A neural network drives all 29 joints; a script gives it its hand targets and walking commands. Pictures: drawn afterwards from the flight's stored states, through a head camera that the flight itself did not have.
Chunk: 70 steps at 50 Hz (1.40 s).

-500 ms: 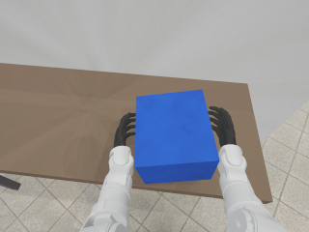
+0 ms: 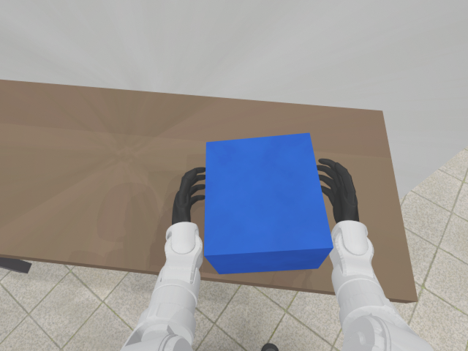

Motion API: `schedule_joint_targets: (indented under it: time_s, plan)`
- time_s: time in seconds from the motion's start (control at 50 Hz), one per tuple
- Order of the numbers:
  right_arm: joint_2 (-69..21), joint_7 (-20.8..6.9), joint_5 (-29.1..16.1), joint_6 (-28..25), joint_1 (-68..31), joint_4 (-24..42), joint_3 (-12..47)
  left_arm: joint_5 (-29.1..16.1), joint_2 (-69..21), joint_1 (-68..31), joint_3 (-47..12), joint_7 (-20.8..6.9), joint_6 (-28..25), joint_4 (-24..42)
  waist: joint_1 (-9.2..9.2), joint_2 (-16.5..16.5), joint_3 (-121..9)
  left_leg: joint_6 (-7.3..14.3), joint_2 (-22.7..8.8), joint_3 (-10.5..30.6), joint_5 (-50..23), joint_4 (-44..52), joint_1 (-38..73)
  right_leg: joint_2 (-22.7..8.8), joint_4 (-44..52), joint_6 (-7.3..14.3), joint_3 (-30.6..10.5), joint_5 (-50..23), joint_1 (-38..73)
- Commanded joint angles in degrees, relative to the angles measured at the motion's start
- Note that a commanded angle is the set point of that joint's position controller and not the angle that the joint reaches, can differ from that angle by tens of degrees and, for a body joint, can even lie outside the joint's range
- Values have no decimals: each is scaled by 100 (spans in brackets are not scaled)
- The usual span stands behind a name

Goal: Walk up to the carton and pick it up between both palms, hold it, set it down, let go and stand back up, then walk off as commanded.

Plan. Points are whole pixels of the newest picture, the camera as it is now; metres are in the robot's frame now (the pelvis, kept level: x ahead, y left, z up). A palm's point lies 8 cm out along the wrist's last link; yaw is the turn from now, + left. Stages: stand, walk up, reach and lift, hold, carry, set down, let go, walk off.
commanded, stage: set down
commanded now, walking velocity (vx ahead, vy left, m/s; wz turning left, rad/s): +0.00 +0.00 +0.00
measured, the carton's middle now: (262, 206) +0.38 -0.04 -0.05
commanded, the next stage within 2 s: none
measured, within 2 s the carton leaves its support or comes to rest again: rests again in 0.36 s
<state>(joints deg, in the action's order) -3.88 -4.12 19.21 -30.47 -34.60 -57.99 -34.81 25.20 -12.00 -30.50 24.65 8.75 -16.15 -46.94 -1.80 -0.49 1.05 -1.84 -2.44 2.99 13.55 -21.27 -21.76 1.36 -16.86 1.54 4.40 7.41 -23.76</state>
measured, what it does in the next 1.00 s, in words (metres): stands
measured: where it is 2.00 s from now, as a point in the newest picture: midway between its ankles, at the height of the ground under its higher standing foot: outside the picture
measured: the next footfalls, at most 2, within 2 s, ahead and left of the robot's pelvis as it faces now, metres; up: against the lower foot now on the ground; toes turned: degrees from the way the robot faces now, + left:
none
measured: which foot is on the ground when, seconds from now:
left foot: down 0.00-1.00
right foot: down 0.00-1.00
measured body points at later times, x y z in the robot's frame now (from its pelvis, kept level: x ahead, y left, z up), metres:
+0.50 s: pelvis +0.00 +0.00 +0.00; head +0.12 +0.00 +0.43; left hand +0.37 +0.11 -0.04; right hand +0.37 -0.18 -0.03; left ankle -0.05 +0.14 -0.74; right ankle -0.01 -0.10 -0.74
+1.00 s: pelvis -0.03 -0.01 -0.01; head +0.05 -0.03 +0.43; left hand +0.35 +0.10 -0.03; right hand +0.36 -0.19 -0.02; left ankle -0.05 +0.14 -0.74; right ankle -0.01 -0.10 -0.74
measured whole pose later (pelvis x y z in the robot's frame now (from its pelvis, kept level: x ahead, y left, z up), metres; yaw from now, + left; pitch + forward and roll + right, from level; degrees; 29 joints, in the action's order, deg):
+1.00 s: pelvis -0.03 -0.01 -0.01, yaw -2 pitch +17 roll +1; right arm 6.3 3.2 0.3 -29.9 -42.4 -80.0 -3.5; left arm 7.2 -3.5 -38.2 18.3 13.1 -23.5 -71.6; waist -0.2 -1.5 -7.8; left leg -2.8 -2.7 0.4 13.6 -25.9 -28.8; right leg 1.5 -25.8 2.5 2.1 8.6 -33.9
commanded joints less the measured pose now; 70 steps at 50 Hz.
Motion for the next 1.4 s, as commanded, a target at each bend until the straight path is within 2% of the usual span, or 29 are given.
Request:
schedule_joint_targets:
  time_s: [0.0,0.08,0.1,0.12,0.14,0.16,0.18,0.2,0.22,0.3,0.34,0.44,0.52,0.64,0.72,0.76,0.88,0.92,0.94,1.0,1.02,1.06,1.16,1.18,1.24,1.3,1.32,1.36,1.38]
  plan:
    - [-2501,-250,1094,-137,-2122,-752,1423,514,-2843,-1731,-1154,-394,-712,-223,189,-164,-3376,-138,0,-529,-3797,-408,524,168,-467,72,142,-2709,1036]
    - [-2930,-226,1370,-144,-2360,-706,1202,639,-3064,-2106,-1139,-450,-841,73,139,-57,-3386,-70,45,-562,-3274,-243,107,30,-621,-63,113,-3023,1326]
    - [-3010,-218,1469,-143,-2277,-823,1105,542,-3275,-2160,-1292,-481,-887,93,-50,-94,-3355,-49,46,-546,-3190,-318,189,41,-554,-49,151,-2761,1150]
    - [-2676,-202,1299,-149,-2306,-733,1298,525,-2713,-1895,-1005,-495,-801,-388,174,-35,-3232,-26,59,-602,-2963,-227,-36,34,-623,-43,22,-2804,1312]
    - [-2724,-199,1447,-113,-2364,-739,975,573,-2980,-2141,-1097,-526,-854,-127,-66,79,-3135,20,31,-540,-2961,-212,17,66,-614,-55,137,-2754,1237]
    - [-3193,-262,1524,-53,-2309,-640,1044,741,-3172,-2069,-891,-568,-838,-179,87,49,-3129,18,49,-545,-2833,-114,27,-3,-609,-117,58,-2760,1445]
    - [-2003,-195,1148,-159,-2159,-703,1196,426,-2205,-1856,-1045,-430,-856,-268,130,-55,-3560,-72,61,-593,-3154,-270,173,120,-661,-41,71,-2898,1294]
    - [-2603,-263,1205,-165,-2281,-675,1210,686,-2790,-1977,-973,-430,-864,-110,303,-165,-3302,-97,52,-524,-3290,-213,391,86,-585,-93,73,-2700,1273]
    - [-2619,-228,1485,-155,-2309,-711,907,677,-2896,-2059,-1043,-459,-897,-42,45,-129,-3281,-60,32,-517,-3101,-237,292,88,-514,-41,157,-2467,1059]
    - [-1534,-114,1324,-154,-2033,-922,765,624,-1920,-1851,-655,-304,-894,-260,122,-62,-3247,-110,8,-535,-3327,-251,476,173,-507,-41,142,-2203,871]
    - [-1087,15,929,-189,-2402,-606,889,403,-1530,-1914,-665,-88,-838,-30,401,-208,-3580,-147,-7,-488,-3457,-337,467,165,-480,18,-9,-2201,866]
    - [523,416,-392,-89,-2458,-1150,1451,-583,-164,-2058,-984,344,-686,-98,317,-418,-3932,-274,-2,-511,-3940,-691,406,292,-684,110,-210,-2478,597]
    - [537,581,-858,-43,-2693,-1302,1845,-596,336,-2281,-557,350,-646,-705,480,-4,-3522,-158,167,-736,-2819,-636,-547,210,-1024,-16,-474,-2979,1442]
    - [1409,707,-1854,-341,-3375,-1479,2351,-1395,649,-2809,-1150,599,-930,-877,610,-549,-4820,-542,46,-567,-4125,-1183,-50,413,-1189,147,-391,-2935,654]
    - [1657,711,-2260,-217,-3294,-2204,2635,-1484,994,-2830,-1039,580,-921,-1513,652,-312,-3961,-424,144,-736,-2855,-1014,-510,350,-1196,94,-448,-2269,795]
    - [1691,666,-2497,-55,-3325,-2276,2943,-1582,1109,-2905,-1029,541,-902,-1753,885,-314,-3557,-392,123,-834,-2633,-998,-510,304,-1216,63,-399,-1807,625]
    - [1924,791,-2588,-182,-3599,-2093,2988,-2083,1405,-3353,-1193,399,-1055,-2099,510,36,-4078,-374,193,-788,-2298,-1139,-972,223,-1415,13,-389,-2298,737]
    - [1747,782,-2732,-186,-3245,-2004,3365,-1988,1495,-2824,-1099,317,-1031,-2332,725,233,-3641,-254,236,-822,-1779,-989,-1347,142,-1480,-114,-518,-2273,1095]
    - [1683,817,-2735,-193,-2934,-2138,3301,-1976,1489,-2826,-1082,273,-1051,-2229,525,306,-3681,-214,209,-825,-1516,-920,-1335,85,-1420,-154,-511,-2179,1201]
    - [1886,805,-2873,-353,-2454,-2045,3430,-1926,1519,-2190,-1129,265,-1189,-1976,504,101,-3707,-226,219,-701,-1732,-981,-1194,93,-1583,-199,-506,-2463,1372]
    - [1767,819,-2865,-302,-2732,-1844,3545,-2006,1637,-2409,-1039,255,-1255,-2019,691,263,-3792,-197,228,-782,-1579,-981,-1435,47,-1586,-213,-566,-2271,1468]
    - [1951,768,-2885,-211,-2758,-1999,3330,-2175,1675,-2696,-1290,292,-1249,-1979,445,70,-3771,-216,223,-735,-1087,-921,-1313,118,-1538,-130,-404,-1285,870]
    - [2082,710,-2982,67,-2959,-2136,3355,-2384,1859,-2953,-1397,393,-1210,-2330,586,-50,-3311,-178,250,-694,-350,-867,-1345,27,-1416,-106,-448,-257,560]
    - [1996,746,-3062,-30,-1961,-2196,3588,-2318,1708,-1946,-1345,338,-1155,-2125,584,157,-3194,-195,240,-717,-710,-841,-1024,90,-1432,-97,-444,-754,881]
    - [1990,684,-3070,-7,-2406,-1953,3776,-2427,1736,-2217,-1314,295,-1217,-2229,680,346,-3385,-135,247,-758,-660,-906,-1201,58,-1442,-100,-467,-494,861]
    - [2099,697,-3327,-315,-1517,-1745,3866,-2313,1453,-1351,-1456,295,-1277,-1448,601,35,-3789,-244,267,-633,-1404,-978,-641,156,-1453,-34,-421,-1445,1385]
    - [2318,695,-3345,-246,-2321,-1820,3725,-2408,1828,-1918,-1306,337,-1335,-1807,667,87,-3470,-205,307,-747,-970,-976,-1196,79,-1512,-95,-482,-1052,1247]
    - [2171,654,-3373,-289,-1766,-2019,3848,-2419,1508,-1459,-1523,238,-1286,-1743,473,81,-3389,-230,285,-653,-1021,-916,-874,86,-1387,-75,-431,-1122,1330]
    - [1886,702,-3483,-375,-845,-1823,4233,-2247,1562,-713,-1280,186,-1283,-1478,648,196,-3521,-173,326,-745,-1542,-972,-635,90,-1448,-133,-577,-1808,1864]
